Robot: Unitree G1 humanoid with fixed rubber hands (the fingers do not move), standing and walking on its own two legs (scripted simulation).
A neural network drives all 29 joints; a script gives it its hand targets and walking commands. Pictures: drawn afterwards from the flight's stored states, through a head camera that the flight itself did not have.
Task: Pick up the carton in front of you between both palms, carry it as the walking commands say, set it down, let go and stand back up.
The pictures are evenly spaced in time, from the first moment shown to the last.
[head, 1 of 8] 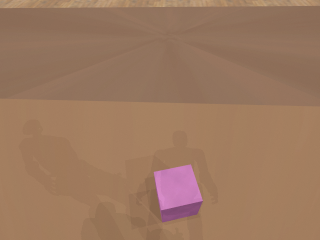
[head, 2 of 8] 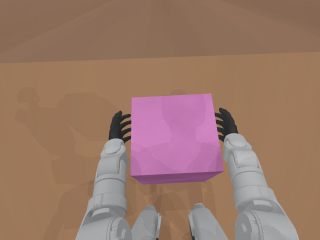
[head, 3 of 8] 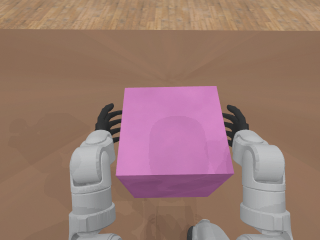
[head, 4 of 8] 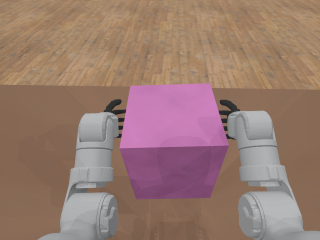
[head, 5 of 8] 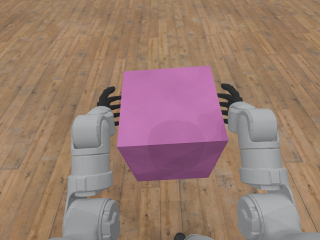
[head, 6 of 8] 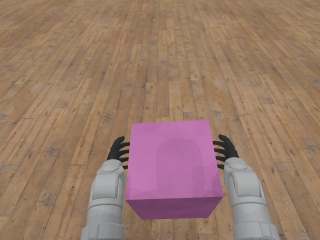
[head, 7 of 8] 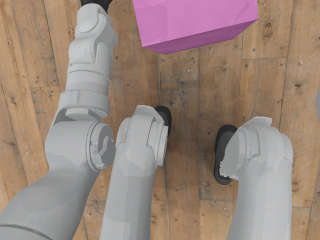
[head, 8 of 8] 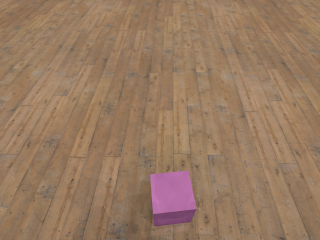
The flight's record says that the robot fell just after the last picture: no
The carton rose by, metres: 0.68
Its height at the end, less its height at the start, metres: -0.31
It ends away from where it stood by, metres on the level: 5.36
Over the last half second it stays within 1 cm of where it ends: yes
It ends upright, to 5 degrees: yes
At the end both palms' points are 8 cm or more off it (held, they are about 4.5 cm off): yes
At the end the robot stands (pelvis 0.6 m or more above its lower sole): yes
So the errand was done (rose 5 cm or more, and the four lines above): yes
